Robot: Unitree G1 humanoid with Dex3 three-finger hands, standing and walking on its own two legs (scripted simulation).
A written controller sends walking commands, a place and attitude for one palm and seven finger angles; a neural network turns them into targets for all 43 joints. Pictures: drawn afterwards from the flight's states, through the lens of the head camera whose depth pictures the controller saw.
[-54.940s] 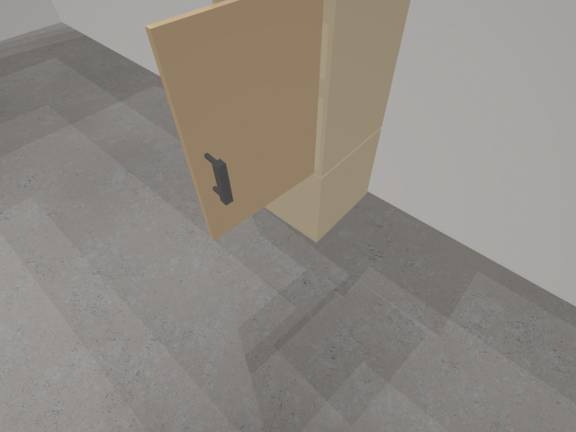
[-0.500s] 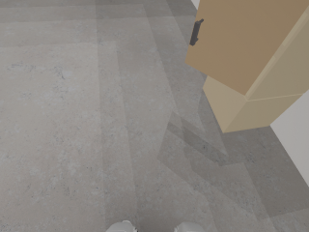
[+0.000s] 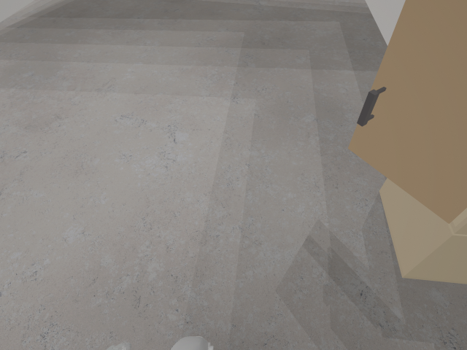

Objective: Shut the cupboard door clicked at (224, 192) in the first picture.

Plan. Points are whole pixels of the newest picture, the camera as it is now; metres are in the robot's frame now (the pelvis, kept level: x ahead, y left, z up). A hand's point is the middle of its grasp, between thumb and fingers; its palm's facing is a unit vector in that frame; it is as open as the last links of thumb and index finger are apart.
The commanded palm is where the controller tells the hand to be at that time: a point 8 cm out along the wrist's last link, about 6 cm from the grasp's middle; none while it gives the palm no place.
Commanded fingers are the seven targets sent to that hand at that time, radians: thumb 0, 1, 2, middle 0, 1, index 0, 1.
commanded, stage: walk to a spot facing it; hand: left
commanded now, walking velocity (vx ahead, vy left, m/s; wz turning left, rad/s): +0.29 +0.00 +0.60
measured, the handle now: (372, 106) +0.84 -0.44 -0.11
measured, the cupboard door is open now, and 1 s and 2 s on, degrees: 40 40 40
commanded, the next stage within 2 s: turn to face it in 0.42 s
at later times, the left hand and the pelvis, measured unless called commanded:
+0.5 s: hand out of the picture +0.08 +0.25 -0.19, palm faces +0.38 -0.90 -0.21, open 7.4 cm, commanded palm none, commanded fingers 0.00 0.90 0.90 -0.20 -0.30 -0.20 -0.30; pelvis +0.17 +0.07 -0.02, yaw +19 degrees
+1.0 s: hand (133, 261) +0.35 +0.26 -0.18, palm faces +0.19 -0.96 -0.20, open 7.3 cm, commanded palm none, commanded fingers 0.00 0.90 0.90 -0.20 -0.30 -0.20 -0.30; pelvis +0.31 +0.08 -0.02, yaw +9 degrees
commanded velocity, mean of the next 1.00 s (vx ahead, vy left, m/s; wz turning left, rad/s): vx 0.13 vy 0.00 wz -0.02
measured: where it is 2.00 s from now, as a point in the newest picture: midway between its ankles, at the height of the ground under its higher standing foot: (212, 324)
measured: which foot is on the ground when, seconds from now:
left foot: up 0.00-0.34, down 0.36-0.90, up 0.92-1.00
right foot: down 0.00-0.36, up 0.38-0.88, down 0.90-1.00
